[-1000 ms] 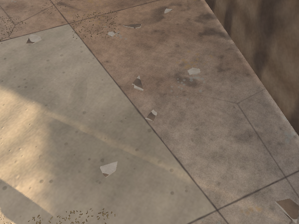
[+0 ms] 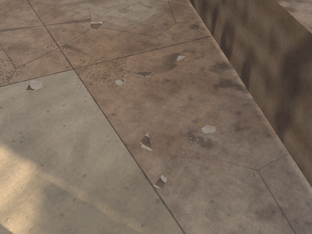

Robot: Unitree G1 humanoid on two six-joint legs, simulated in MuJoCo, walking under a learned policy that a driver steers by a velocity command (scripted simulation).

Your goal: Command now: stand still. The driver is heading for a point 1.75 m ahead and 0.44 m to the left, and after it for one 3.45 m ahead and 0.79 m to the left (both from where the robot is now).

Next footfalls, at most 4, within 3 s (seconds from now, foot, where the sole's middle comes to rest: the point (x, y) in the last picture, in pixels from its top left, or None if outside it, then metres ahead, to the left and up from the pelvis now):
1.42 right None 0.29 -0.06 -0.78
1.96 right None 0.41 -0.09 -0.78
2.50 left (147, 191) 0.75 0.06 -0.78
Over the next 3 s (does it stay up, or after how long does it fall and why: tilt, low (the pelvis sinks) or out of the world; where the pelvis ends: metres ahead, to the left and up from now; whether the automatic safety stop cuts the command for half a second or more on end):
stays up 0.85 -0.02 -0.01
